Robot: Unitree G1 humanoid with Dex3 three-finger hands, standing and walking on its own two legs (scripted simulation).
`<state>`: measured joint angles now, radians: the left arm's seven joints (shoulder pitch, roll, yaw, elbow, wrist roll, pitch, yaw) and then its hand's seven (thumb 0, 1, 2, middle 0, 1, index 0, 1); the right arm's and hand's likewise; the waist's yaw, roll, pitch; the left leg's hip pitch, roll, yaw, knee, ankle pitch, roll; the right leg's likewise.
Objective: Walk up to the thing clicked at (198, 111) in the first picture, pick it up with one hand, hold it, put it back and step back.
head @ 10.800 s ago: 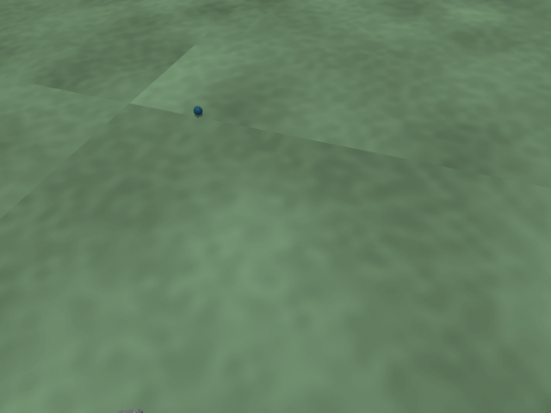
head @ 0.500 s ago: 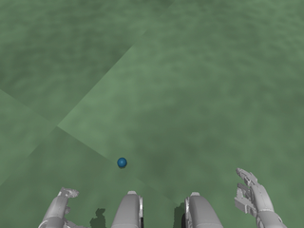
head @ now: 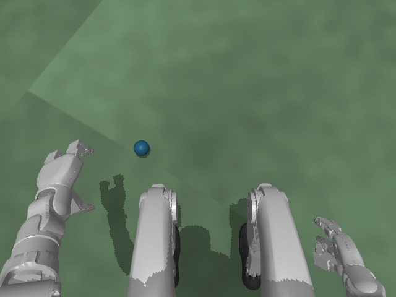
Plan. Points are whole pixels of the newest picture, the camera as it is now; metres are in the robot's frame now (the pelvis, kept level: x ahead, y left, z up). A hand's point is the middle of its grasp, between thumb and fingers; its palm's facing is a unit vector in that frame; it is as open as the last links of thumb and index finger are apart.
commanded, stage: rise first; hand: left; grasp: from above
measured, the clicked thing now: (141, 148) +0.47 +0.25 -0.43
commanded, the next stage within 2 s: approach in 1.50 s
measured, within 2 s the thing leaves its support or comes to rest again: neither
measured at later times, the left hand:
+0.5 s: hand (97, 166) +0.37 +0.32 -0.24, palm faces -0.48 -0.09 -0.87, open 14.1 cm
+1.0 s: hand (108, 159) +0.40 +0.31 -0.29, palm faces -0.47 -0.04 -0.88, open 14.0 cm
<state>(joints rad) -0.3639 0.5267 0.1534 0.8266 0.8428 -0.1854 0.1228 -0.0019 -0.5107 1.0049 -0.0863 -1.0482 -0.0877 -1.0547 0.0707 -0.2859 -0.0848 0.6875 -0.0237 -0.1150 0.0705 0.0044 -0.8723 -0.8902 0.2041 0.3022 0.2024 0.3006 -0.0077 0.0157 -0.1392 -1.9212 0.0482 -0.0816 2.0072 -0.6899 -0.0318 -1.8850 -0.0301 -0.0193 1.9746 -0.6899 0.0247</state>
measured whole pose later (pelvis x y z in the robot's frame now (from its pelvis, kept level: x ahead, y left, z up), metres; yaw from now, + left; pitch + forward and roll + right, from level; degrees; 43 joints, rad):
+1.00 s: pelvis -0.01 +0.01 -0.13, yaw -3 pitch +33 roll -7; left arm -0.80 0.71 0.15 1.38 1.30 -0.30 0.43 0.00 -0.50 0.98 -0.10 -0.98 -0.11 -0.98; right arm 0.08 -0.26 -0.02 0.79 -0.16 -0.04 0.13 0.00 -0.90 -0.90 0.21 0.30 0.20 0.30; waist -0.14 -0.02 -0.06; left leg -2.30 0.02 -0.14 2.41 -0.69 -0.02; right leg -2.23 -0.01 -0.03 2.34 -0.69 0.05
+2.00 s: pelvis -0.01 +0.01 -0.14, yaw -5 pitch +34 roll -8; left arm -1.01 0.66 0.07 1.52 1.32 -0.18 0.53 0.00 -0.50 0.97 -0.08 -1.07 -0.11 -1.06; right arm 0.12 -0.27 0.05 0.77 -0.19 -0.07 0.16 0.00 -0.90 -0.89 0.20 0.30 0.20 0.30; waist -0.27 -0.01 -0.05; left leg -2.35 0.02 -0.16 2.45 -0.70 -0.03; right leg -2.28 0.00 -0.04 2.37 -0.69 0.05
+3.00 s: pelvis -0.01 +0.01 -0.16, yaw -7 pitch +31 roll -10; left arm -0.99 0.79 0.14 1.69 1.30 -0.20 0.59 0.00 -0.48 0.95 -0.08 -1.02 -0.09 -1.01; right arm 0.13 -0.28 0.14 0.76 -0.26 -0.15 0.23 0.00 -0.89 -0.89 0.20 0.30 0.20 0.30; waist -0.32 -0.05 0.05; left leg -2.37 0.02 -0.21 2.53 -0.72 -0.03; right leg -2.29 0.02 -0.07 2.41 -0.68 0.07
